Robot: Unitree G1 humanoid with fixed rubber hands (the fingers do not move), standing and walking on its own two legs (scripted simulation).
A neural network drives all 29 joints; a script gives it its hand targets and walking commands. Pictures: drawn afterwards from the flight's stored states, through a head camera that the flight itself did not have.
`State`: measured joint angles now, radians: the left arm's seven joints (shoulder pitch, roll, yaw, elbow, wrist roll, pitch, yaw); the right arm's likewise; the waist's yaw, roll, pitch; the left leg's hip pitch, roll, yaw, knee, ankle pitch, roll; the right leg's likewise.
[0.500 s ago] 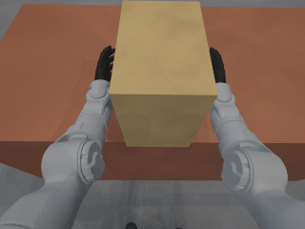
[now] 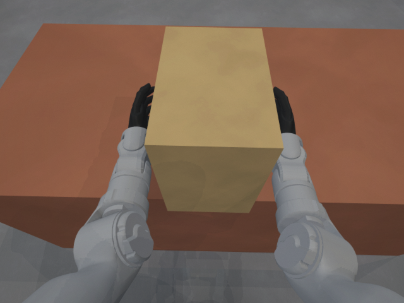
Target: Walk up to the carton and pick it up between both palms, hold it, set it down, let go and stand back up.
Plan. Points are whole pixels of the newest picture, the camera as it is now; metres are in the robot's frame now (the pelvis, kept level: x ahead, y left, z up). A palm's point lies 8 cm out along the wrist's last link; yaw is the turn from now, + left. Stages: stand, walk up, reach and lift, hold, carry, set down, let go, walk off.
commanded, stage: reach and lift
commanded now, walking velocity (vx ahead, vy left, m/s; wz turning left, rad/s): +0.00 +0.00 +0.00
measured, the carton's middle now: (210, 127) +0.47 +0.04 +0.04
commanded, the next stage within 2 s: none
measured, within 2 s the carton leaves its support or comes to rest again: leaves its support in 1.64 s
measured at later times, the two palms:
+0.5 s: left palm (140, 125) +0.44 +0.18 +0.07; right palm (283, 131) +0.44 -0.11 +0.07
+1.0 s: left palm (140, 127) +0.43 +0.18 +0.07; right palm (284, 133) +0.44 -0.11 +0.07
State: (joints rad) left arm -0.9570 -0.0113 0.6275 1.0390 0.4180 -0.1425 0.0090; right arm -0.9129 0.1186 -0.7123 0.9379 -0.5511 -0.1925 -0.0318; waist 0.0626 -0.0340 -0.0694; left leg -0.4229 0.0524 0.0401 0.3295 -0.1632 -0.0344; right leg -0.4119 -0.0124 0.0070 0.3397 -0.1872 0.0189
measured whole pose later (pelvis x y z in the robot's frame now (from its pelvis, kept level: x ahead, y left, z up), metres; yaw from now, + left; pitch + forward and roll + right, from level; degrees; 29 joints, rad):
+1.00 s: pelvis +0.00 +0.00 +0.00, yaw +1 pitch +14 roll +0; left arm -0.93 -0.02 0.62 1.02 0.43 -0.14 0.00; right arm -0.87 0.13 -0.72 0.95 -0.52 -0.24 -0.04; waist 0.04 -0.05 -0.07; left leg -0.40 0.05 0.03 0.31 -0.15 -0.03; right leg -0.37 -0.01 -0.01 0.30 -0.17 0.02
